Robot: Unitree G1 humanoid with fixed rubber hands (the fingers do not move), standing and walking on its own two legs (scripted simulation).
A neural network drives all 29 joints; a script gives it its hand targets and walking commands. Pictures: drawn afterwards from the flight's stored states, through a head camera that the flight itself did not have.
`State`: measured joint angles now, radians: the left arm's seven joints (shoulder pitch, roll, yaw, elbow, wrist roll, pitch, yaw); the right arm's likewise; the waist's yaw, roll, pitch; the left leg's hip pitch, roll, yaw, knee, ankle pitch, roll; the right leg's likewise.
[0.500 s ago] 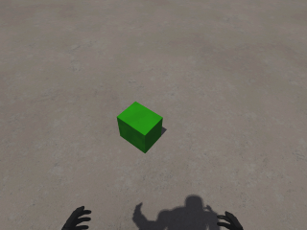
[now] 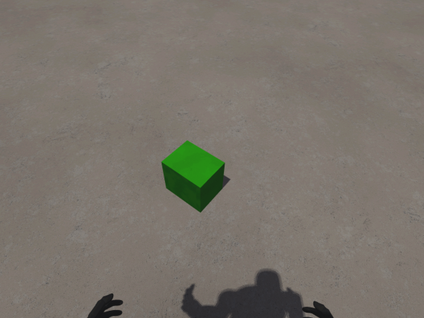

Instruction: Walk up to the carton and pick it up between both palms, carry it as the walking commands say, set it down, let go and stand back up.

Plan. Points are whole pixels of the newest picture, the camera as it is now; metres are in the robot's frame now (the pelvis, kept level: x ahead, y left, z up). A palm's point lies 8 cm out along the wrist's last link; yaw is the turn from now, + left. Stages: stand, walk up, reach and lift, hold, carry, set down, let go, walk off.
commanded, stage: stand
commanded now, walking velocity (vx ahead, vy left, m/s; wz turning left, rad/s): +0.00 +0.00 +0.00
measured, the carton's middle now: (193, 176) +0.90 +0.11 -0.65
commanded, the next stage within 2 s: walk up in 0.12 s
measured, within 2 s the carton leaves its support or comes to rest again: neither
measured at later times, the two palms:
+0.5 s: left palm out of the picture +0.02 +0.29 -0.11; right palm out of the picture +0.09 -0.23 -0.11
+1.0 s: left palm (51, 298) +0.17 +0.33 -0.11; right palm out of the picture +0.03 -0.12 -0.14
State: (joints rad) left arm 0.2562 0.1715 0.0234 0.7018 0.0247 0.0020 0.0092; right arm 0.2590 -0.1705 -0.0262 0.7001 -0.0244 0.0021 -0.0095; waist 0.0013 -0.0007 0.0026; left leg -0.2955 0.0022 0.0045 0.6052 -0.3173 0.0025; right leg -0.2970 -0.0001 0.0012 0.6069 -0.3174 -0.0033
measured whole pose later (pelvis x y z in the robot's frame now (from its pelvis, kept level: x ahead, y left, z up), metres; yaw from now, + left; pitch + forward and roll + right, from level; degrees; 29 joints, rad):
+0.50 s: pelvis +0.00 +0.03 +0.01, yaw +1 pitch +2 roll +0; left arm 0.35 0.22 0.06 0.85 0.05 0.01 0.06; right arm 0.28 -0.24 -0.08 0.77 -0.01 0.03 0.00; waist 0.03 0.02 -0.01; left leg -0.44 0.03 0.05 0.86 -0.44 0.00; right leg -0.27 -0.05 -0.02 0.50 -0.26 0.03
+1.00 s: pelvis +0.05 +0.11 +0.00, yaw -4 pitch +2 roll +0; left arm 0.15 0.14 0.03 0.88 0.04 -0.01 0.05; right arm 0.36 -0.18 -0.06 0.92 -0.01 0.00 -0.04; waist -0.02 0.04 0.00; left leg -0.31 -0.02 0.15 0.74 -0.46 0.05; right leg -0.29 -0.01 -0.13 0.57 -0.31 -0.05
